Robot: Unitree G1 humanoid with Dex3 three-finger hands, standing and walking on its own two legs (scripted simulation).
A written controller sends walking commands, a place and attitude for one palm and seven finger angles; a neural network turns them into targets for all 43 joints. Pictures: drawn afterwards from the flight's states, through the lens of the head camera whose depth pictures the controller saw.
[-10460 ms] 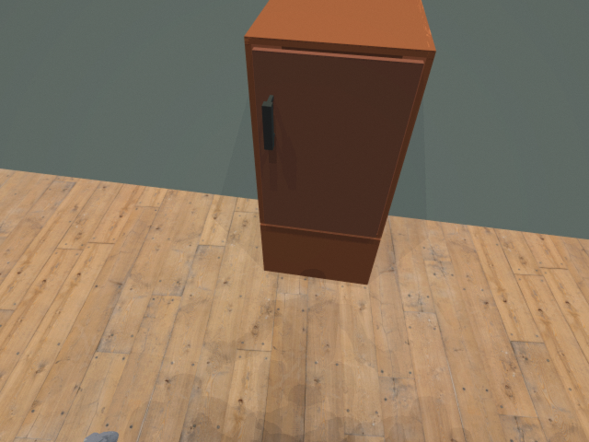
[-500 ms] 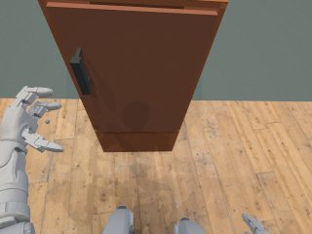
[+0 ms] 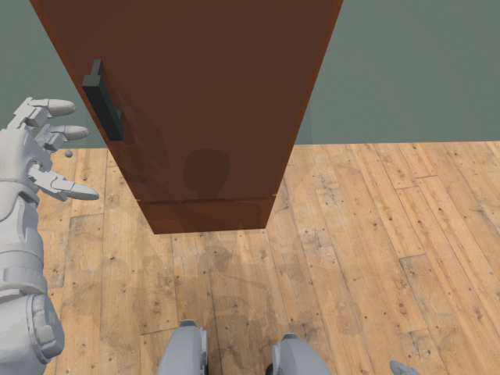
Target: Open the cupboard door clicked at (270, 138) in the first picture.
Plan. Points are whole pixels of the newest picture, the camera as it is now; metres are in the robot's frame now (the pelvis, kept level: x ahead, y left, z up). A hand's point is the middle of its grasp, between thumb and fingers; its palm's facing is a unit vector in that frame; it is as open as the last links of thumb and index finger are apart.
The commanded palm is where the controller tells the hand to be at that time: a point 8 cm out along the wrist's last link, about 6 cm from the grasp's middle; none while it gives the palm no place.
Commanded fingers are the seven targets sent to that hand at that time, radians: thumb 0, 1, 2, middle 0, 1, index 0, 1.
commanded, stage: move the hooked fingers beside the handle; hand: left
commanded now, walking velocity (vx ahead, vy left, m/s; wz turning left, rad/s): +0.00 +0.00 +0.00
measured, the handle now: (107, 102) +0.54 +0.24 +0.06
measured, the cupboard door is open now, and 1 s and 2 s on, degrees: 0 0 0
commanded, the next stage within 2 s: slide the fingers in behind the handle in 1.18 s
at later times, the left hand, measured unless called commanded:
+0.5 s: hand (64, 129) +0.47 +0.29 +0.07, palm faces +0.07 -1.00 -0.02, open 14.0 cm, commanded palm +0.45 +0.33 +0.06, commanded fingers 0.00 -0.50 0.30 -0.30 -1.20 -0.30 -1.20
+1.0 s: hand (71, 135) +0.47 +0.28 +0.06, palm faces +0.06 -1.00 -0.01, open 14.0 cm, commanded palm +0.45 +0.32 +0.06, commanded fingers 0.00 -0.50 0.30 -0.30 -1.20 -0.30 -1.20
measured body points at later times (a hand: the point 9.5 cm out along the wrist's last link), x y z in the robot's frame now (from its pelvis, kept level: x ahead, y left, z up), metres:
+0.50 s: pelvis +0.00 +0.00 -0.01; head +0.14 +0.03 +0.41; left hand +0.46 +0.35 +0.07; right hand +0.03 -0.29 -0.11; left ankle +0.06 +0.11 -0.65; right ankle +0.00 -0.14 -0.65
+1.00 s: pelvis +0.00 +0.01 +0.00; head +0.13 +0.04 +0.43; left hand +0.46 +0.34 +0.06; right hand +0.05 -0.26 -0.11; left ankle +0.06 +0.11 -0.65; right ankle +0.00 -0.14 -0.65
